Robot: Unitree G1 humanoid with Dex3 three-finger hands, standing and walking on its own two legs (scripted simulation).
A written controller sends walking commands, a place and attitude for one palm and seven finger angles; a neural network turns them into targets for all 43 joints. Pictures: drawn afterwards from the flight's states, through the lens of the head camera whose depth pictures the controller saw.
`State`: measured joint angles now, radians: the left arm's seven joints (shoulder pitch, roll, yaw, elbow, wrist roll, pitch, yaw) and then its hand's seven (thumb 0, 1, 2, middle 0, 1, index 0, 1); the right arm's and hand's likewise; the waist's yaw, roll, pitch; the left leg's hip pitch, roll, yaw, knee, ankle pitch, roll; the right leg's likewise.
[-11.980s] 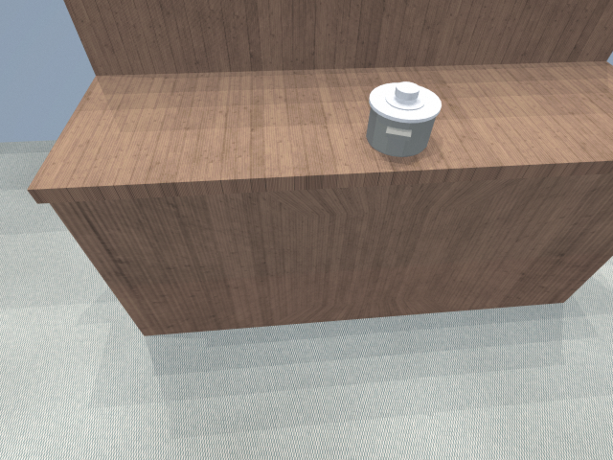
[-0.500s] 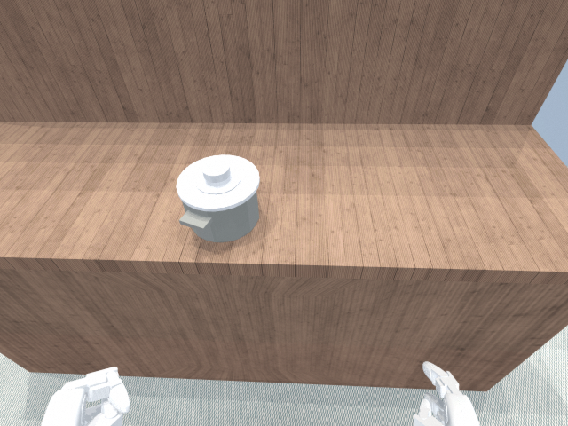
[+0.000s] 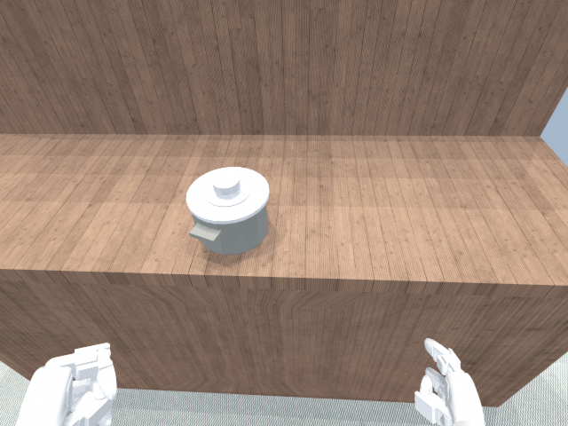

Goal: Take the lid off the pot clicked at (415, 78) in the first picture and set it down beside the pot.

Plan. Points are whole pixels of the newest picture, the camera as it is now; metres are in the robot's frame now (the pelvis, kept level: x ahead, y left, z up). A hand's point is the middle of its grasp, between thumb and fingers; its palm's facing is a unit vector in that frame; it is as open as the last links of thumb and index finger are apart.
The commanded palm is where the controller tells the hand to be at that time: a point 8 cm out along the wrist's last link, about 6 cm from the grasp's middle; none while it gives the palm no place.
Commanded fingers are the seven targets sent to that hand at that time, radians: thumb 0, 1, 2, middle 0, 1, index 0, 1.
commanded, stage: raise the hand higher, near the body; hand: left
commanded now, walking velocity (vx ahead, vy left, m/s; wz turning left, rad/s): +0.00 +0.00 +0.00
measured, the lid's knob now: (226, 183) +0.50 +0.18 +0.08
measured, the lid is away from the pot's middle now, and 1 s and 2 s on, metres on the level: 0.00 0.00 0.00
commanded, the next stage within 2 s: reach forward and open the fingers in 0.26 s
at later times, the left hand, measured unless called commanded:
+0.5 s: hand (92, 357) +0.16 +0.25 +0.10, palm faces +0.15 -0.49 -0.86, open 3.0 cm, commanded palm +0.12 +0.27 +0.13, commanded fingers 0.00 0.68 0.96 -1.19 -1.23 -1.19 -1.23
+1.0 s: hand (75, 329) +0.18 +0.27 +0.11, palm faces -0.14 -0.08 -0.99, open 5.8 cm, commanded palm +0.17 +0.26 +0.17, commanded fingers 0.00 -0.07 1.28 -0.90 -0.33 -0.90 -0.33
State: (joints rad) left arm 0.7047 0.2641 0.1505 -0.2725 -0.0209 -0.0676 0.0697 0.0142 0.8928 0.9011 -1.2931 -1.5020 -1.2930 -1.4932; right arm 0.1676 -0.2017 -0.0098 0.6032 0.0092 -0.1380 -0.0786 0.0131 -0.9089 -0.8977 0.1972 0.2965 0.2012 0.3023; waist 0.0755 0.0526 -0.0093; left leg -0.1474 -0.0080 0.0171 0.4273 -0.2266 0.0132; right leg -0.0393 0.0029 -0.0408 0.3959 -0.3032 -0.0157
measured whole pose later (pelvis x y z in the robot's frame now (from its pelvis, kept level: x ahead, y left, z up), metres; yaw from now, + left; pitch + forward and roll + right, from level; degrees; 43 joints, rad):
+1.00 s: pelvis -0.05 +0.00 +0.00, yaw +1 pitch -3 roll -1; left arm 0.18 0.63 0.08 -0.20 0.74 0.03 -0.22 0.00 0.19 1.18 -1.02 -0.67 -1.02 -0.66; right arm 0.11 -0.28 0.00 0.57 0.05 0.05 -0.02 0.01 -0.91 -0.90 0.20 0.30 0.20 0.30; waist 0.07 0.15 0.01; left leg -0.24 -0.01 -0.01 0.44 -0.15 0.02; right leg -0.13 0.01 -0.07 0.42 -0.24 -0.02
